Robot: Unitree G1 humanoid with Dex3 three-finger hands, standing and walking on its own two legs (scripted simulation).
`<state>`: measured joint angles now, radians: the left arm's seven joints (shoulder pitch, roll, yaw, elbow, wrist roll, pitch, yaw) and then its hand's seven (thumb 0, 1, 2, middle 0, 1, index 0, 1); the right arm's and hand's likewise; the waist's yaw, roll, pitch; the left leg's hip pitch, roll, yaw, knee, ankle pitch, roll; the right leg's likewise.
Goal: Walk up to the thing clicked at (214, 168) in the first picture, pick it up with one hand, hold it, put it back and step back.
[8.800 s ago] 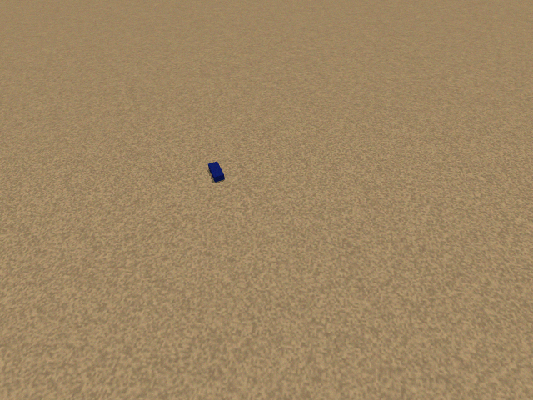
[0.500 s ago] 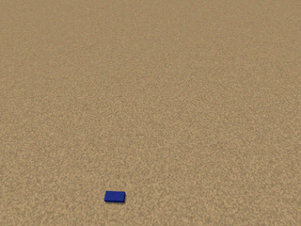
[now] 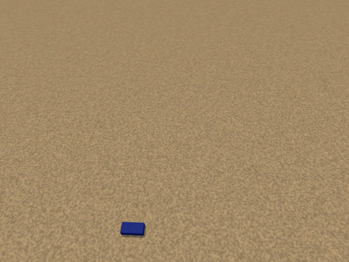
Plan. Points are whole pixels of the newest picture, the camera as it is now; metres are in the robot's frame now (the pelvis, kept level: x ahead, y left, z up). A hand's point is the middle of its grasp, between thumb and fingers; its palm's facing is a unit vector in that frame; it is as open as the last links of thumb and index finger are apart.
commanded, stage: stand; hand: left
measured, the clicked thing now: (132, 228) +0.47 +0.27 -0.76
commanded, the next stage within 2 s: walk up in 0.08 s
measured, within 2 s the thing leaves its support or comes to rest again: neither
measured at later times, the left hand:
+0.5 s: hand out of the picture +0.11 +0.27 -0.16, palm faces -0.01 -0.93 -0.37, open 7.4 cm
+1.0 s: hand out of the picture +0.15 +0.28 -0.17, palm faces -0.02 -0.93 -0.38, open 7.4 cm
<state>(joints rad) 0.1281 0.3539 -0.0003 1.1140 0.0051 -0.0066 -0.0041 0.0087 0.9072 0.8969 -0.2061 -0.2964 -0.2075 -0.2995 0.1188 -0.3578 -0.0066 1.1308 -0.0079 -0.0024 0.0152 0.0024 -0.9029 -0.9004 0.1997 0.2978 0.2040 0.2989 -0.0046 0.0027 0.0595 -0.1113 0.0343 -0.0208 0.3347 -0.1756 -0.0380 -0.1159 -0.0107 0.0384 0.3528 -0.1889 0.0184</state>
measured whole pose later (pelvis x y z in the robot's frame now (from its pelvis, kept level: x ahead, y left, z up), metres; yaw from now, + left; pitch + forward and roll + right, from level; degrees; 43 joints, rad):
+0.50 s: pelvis +0.05 +0.01 -0.01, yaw -1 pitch -2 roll +0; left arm 0.18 0.36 0.03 1.05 0.00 -0.01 0.00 0.01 0.91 0.90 -0.21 -0.30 -0.21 -0.30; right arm 0.19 -0.35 -0.04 1.03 -0.01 0.00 0.02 0.00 -0.90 -0.90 0.20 0.30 0.20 0.30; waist 0.00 0.01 0.06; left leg -0.12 0.03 -0.01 0.50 -0.34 -0.02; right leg -0.12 -0.01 0.05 0.50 -0.33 0.02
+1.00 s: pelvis +0.07 +0.02 -0.01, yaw -1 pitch -4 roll +1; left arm 0.14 0.38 0.02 1.00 -0.01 0.00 0.02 0.01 0.91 0.90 -0.21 -0.30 -0.21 -0.30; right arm 0.14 -0.34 -0.04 0.99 -0.01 0.00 0.00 0.00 -0.90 -0.90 0.20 0.30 0.21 0.30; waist 0.01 -0.01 0.16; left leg -0.11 0.00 0.04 0.50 -0.32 0.01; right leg -0.22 -0.01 0.02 0.55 -0.29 -0.02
